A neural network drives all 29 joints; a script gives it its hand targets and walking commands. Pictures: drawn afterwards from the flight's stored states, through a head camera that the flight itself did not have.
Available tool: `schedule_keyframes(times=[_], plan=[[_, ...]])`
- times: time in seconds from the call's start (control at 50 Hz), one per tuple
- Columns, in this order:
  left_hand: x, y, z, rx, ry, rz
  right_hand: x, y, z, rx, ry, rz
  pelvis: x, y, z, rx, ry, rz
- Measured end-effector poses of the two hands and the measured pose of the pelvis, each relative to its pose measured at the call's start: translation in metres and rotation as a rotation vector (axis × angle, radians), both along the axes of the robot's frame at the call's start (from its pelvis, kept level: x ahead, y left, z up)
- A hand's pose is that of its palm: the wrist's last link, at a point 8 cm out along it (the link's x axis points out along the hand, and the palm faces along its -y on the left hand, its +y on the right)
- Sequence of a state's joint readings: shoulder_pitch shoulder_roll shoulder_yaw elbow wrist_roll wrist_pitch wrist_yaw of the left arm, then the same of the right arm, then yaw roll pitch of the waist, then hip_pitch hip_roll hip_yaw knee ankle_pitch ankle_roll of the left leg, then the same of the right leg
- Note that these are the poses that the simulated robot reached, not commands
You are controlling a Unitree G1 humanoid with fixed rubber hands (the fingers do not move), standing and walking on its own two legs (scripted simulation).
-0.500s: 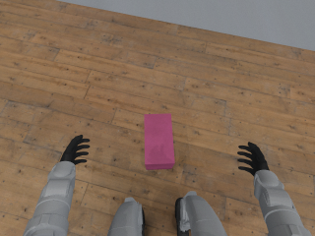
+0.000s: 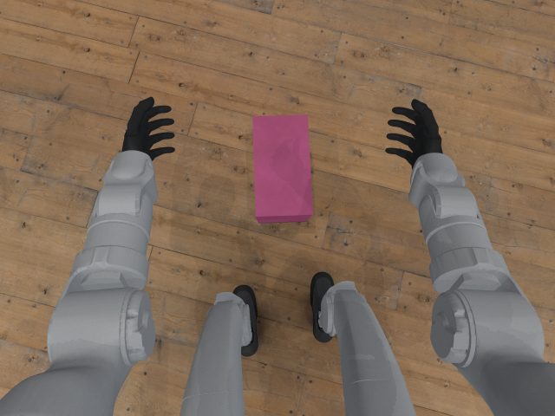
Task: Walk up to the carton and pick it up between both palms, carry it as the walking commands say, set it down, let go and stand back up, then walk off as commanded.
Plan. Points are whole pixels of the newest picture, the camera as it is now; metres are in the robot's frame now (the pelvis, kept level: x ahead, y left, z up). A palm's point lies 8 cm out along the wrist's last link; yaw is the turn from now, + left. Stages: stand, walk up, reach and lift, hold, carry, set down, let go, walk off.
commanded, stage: reach and lift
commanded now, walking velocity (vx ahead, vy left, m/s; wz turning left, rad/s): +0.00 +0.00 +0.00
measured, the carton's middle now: (281, 173) +0.53 -0.03 -0.59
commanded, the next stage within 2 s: none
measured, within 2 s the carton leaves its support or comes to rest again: neither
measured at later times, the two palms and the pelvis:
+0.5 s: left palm (176, 106) +0.54 +0.15 -0.13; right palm (381, 107) +0.52 -0.18 -0.13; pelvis +0.01 -0.01 -0.02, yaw +0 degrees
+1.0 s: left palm (197, 141) +0.53 +0.15 -0.28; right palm (356, 142) +0.51 -0.17 -0.29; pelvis -0.01 +0.00 -0.15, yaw +0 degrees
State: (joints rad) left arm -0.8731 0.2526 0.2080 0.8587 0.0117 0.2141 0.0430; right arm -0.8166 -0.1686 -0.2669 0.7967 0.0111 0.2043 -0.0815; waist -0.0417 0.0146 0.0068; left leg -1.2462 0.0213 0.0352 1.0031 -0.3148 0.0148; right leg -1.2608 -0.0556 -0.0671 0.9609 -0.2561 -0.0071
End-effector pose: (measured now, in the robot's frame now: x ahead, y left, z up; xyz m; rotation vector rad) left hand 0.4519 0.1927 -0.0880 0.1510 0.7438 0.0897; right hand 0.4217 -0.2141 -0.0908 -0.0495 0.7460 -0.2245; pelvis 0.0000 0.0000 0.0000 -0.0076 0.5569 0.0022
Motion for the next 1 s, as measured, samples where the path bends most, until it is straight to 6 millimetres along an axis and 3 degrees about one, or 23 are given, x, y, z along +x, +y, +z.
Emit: schedule_keyframes(times=[0.14, 0.34, 0.44, 0.58, 0.72, 1.0], plan=[[0.037, -0.021, -0.015, -0.032, -0.056, 0.005, 0.036, 0.013, -0.015, 0.013, -0.057, 0.005, 0.002, -0.004, -0.008, 0.005, 0.088, -0.008], [0.081, -0.035, -0.031, -0.067, -0.125, 0.015, 0.088, 0.034, -0.03, 0.032, -0.126, 0.02, 0.007, -0.008, -0.015, 0.008, 0.193, -0.008], [0.089, -0.04, -0.039, -0.074, -0.143, 0.011, 0.096, 0.038, -0.037, 0.031, -0.139, 0.02, 0.012, -0.007, -0.015, 0.003, 0.234, -0.003], [0.085, -0.044, -0.055, -0.08, -0.129, 0.008, 0.092, 0.037, -0.053, 0.026, -0.125, 0.02, 0.015, -0.005, -0.024, -0.004, 0.266, 0.006], [0.081, -0.044, -0.09, -0.084, -0.116, 0.028, 0.09, 0.046, -0.09, 0.034, -0.11, 0.026, 0.009, -0.004, -0.056, -0.006, 0.29, 0.007], [0.082, -0.041, -0.193, -0.069, -0.125, 0.05, 0.09, 0.041, -0.196, 0.032, -0.11, 0.012, -0.012, -0.004, -0.154, -0.007, 0.288, 0.008]])
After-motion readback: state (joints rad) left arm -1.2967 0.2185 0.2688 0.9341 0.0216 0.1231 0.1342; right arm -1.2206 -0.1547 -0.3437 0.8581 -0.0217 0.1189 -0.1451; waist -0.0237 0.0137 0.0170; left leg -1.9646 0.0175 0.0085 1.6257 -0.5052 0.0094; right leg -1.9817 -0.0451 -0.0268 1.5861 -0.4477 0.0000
